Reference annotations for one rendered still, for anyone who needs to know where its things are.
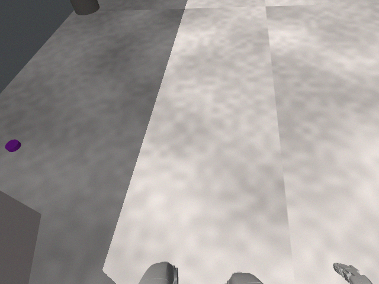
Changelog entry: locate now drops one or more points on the right robot hand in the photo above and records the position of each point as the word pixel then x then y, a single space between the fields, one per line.
pixel 351 274

